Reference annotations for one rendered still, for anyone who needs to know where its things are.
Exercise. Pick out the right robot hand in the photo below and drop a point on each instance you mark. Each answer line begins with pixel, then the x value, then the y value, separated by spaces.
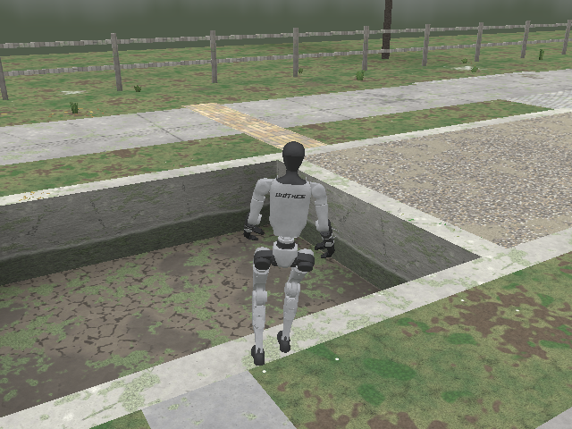
pixel 322 246

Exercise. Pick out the left robot forearm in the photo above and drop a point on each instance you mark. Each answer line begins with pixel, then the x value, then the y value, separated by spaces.
pixel 248 227

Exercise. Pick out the robot thigh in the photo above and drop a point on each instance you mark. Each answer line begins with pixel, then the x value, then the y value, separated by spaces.
pixel 305 263
pixel 262 260

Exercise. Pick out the robot right upper arm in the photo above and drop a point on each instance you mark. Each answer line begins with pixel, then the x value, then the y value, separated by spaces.
pixel 321 206

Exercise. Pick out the left robot hand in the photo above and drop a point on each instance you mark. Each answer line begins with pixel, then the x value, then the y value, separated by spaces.
pixel 252 237

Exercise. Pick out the robot left upper arm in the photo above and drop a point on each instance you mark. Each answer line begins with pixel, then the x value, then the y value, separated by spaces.
pixel 262 187

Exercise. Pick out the right robot forearm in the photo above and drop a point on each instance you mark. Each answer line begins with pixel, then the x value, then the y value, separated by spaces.
pixel 327 236

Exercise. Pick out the right robot thigh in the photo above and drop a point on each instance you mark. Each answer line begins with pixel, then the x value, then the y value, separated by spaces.
pixel 305 263

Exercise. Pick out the left robot thigh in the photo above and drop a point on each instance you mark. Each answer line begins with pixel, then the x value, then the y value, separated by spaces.
pixel 262 260

